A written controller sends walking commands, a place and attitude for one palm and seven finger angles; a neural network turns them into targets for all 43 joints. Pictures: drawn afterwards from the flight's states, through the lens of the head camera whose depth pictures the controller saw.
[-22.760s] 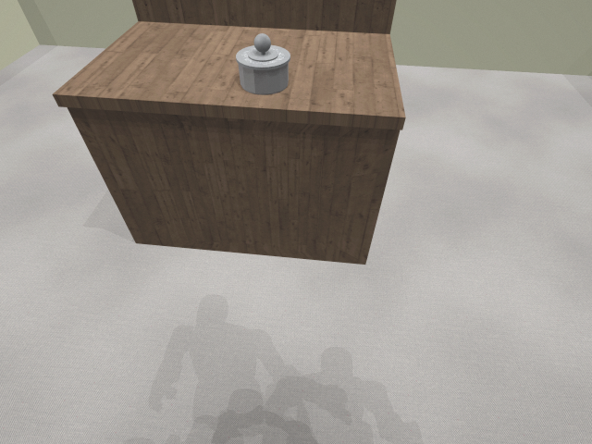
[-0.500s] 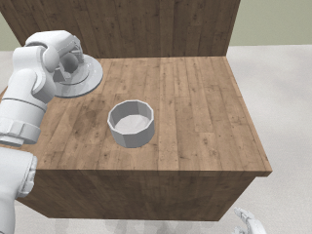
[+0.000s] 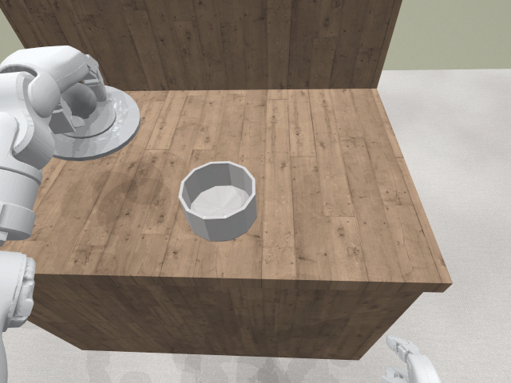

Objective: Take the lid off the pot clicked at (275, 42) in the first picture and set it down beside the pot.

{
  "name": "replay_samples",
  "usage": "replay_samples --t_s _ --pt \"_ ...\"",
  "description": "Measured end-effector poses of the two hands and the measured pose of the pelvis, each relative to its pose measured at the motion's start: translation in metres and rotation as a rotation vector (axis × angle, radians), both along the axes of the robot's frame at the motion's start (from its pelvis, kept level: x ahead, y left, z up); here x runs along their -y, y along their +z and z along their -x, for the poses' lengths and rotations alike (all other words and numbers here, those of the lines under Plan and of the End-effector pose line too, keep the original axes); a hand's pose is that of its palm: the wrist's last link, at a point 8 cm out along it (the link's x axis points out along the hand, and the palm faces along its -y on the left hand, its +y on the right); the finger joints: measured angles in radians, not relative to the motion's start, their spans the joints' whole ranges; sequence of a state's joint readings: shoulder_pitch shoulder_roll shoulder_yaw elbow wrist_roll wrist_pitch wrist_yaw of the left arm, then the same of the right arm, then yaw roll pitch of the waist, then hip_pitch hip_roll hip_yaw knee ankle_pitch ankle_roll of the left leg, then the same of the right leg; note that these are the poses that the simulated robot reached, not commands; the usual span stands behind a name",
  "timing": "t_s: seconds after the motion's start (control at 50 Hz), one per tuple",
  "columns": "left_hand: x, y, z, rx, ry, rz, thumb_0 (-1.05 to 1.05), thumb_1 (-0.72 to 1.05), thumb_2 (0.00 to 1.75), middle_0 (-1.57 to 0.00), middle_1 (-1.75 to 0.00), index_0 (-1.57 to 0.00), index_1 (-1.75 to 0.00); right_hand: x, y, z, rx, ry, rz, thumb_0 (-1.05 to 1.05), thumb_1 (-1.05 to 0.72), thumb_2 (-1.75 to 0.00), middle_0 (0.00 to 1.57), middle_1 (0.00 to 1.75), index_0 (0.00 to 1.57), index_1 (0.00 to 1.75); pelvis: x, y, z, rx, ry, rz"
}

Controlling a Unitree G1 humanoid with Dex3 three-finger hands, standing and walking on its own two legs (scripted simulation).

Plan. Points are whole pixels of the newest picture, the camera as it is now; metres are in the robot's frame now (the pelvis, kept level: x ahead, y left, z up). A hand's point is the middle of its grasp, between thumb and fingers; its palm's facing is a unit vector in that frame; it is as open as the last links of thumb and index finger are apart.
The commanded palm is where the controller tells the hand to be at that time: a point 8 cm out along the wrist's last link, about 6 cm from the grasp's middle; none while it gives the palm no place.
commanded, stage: move the lid sideways beside the pot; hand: left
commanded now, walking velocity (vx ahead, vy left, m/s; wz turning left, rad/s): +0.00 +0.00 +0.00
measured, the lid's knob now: (78, 100) +0.46 +0.28 +0.23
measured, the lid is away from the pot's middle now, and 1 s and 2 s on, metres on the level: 0.19 0.24 0.22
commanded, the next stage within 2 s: lower the lid onto the table in 0.42 s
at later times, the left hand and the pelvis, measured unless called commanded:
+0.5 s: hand (39, 110) +0.43 +0.32 +0.23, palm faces -0.21 -0.01 -0.98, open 7.9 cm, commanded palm +0.41 +0.31 +0.30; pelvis +0.01 +0.00 +0.00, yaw +0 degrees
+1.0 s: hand (40, 138) +0.41 +0.33 +0.20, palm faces -0.26 -0.03 -0.97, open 7.9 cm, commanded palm +0.40 +0.31 +0.26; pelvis +0.00 +0.01 +0.00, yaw +1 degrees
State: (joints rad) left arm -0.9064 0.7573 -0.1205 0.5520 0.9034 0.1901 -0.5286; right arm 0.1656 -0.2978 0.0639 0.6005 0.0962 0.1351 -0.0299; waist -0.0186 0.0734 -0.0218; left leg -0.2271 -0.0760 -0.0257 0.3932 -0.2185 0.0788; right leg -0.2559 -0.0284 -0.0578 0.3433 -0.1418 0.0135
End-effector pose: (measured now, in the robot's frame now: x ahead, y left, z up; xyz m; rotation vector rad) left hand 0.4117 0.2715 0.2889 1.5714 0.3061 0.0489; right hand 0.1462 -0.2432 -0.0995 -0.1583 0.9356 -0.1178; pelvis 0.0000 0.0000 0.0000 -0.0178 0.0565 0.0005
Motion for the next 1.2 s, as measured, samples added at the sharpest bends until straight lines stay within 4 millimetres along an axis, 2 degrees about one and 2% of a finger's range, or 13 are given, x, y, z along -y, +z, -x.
replay_samples --t_s 0.16,0.4,0.52,0.66,0.76,0.84,0.96,1.08,1.2 --pt "-0.024 -0.006 0.002 -0.041 0.068 0.003 0.00 0.23 0.91 -1.02 -1.06 -0.60 -0.87 0.005 0.000 0.004 -0.029 -0.009 0.017 0.01 -0.91 -0.90 0.20 0.30 0.20 0.30 0.003 0.000 0.002 -0.004 0.004 0.002" --pt "-0.045 -0.003 -0.006 -0.044 0.086 0.003 0.00 0.23 0.91 -1.02 -1.07 -0.60 -0.87 0.016 -0.006 0.028 -0.109 -0.057 0.052 0.01 -0.91 -0.90 0.20 0.30 0.20 0.30 0.002 0.000 -0.003 -0.017 0.005 0.008" --pt "-0.043 -0.004 -0.009 -0.043 0.060 -0.006 0.00 0.23 0.90 -1.02 -1.07 -0.60 -0.87 0.015 -0.009 0.033 -0.132 -0.070 0.046 0.01 -0.91 -0.90 0.20 0.30 0.20 0.30 -0.002 0.000 -0.006 -0.020 0.000 0.009" --pt "-0.045 -0.009 -0.009 -0.045 0.055 0.025 0.00 0.23 0.90 -1.02 -1.07 -0.60 -0.87 0.008 -0.008 0.025 -0.107 -0.067 0.024 0.01 -0.91 -0.90 0.20 0.30 0.20 0.30 -0.005 0.000 -0.007 -0.019 -0.005 0.010" --pt "-0.045 -0.021 -0.004 -0.073 0.050 0.015 0.00 0.23 0.90 -1.02 -1.07 -0.60 -0.87 0.002 -0.005 0.017 -0.087 -0.047 0.018 0.01 -0.91 -0.90 0.20 0.30 0.20 0.30 -0.007 0.000 -0.005 -0.017 -0.002 0.010" --pt "-0.043 -0.023 0.004 -0.057 0.017 0.015 0.00 0.23 0.90 -1.02 -1.07 -0.60 -0.87 -0.001 -0.002 0.011 -0.067 -0.027 0.023 0.01 -0.91 -0.90 0.20 0.30 0.20 0.30 -0.008 0.000 -0.004 -0.014 0.005 0.010" --pt "-0.053 -0.030 0.010 -0.083 0.051 0.033 0.00 0.23 0.91 -1.03 -1.07 -0.60 -0.87 -0.004 0.001 0.006 -0.052 -0.013 0.024 0.01 -0.91 -0.90 0.20 0.30 0.20 0.30 -0.008 0.000 0.000 -0.009 0.010 0.011" --pt "-0.044 -0.044 0.011 -0.112 0.005 0.013 0.00 0.23 0.91 -1.03 -1.07 -0.60 -0.87 -0.005 0.000 0.010 -0.064 0.000 0.037 0.01 -0.91 -0.90 0.20 0.30 0.20 0.30 -0.010 0.000 0.004 -0.008 0.019 0.013" --pt "-0.041 -0.052 0.001 -0.131 -0.011 0.043 0.00 0.23 0.91 -1.03 -1.07 -0.60 -0.87 -0.003 -0.002 0.023 -0.085 -0.027 0.048 0.01 -0.91 -0.90 0.20 0.30 0.20 0.30 -0.009 -0.001 0.003 -0.011 0.014 0.012"
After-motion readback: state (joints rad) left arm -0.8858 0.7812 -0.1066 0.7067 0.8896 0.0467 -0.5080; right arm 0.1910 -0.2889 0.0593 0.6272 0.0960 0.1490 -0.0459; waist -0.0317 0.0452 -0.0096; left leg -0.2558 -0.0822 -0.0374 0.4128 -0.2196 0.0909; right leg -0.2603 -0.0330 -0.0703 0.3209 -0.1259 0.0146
